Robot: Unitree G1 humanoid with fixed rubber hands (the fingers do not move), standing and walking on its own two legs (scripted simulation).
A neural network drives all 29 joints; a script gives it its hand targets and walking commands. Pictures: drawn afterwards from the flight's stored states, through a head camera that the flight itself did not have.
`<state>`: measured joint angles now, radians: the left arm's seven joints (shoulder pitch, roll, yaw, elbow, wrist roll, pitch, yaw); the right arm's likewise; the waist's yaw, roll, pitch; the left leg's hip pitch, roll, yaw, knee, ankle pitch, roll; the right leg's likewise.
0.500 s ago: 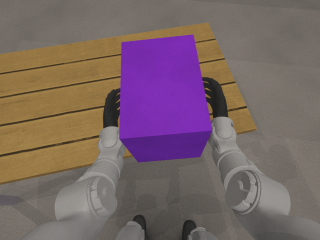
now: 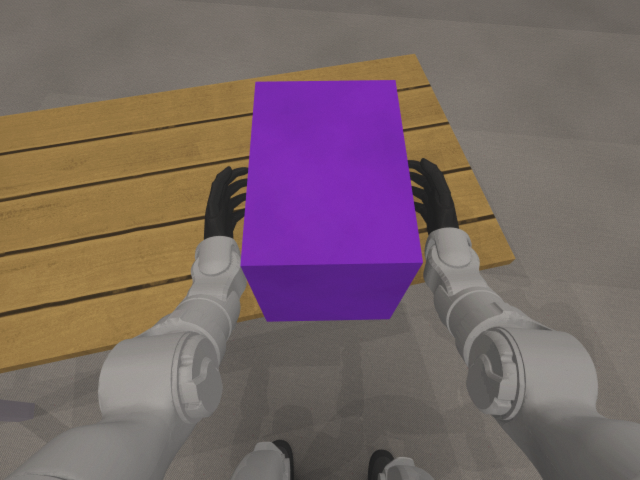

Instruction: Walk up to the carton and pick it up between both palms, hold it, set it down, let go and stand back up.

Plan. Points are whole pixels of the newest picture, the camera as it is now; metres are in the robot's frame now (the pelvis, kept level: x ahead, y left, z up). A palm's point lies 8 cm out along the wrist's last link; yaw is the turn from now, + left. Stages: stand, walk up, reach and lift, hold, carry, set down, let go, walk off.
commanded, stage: set down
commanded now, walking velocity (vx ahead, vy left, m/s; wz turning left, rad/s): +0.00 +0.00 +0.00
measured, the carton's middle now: (327, 208) +0.46 +0.04 -0.03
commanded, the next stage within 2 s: none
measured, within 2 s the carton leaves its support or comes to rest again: neither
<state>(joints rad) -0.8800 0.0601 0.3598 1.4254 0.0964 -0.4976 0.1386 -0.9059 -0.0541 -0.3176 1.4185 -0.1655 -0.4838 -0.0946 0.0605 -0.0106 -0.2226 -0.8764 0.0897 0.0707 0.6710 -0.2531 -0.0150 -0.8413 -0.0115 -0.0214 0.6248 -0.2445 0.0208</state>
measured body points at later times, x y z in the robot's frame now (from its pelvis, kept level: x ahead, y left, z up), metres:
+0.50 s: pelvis -0.01 +0.00 +0.01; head +0.07 +0.01 +0.45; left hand +0.42 +0.24 +0.07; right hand +0.47 -0.16 +0.09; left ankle +0.01 +0.13 -0.71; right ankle +0.01 -0.13 -0.71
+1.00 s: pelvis -0.01 -0.01 +0.02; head +0.03 +0.01 +0.47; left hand +0.37 +0.24 +0.06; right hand +0.42 -0.15 +0.08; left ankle +0.01 +0.13 -0.71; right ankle +0.01 -0.13 -0.71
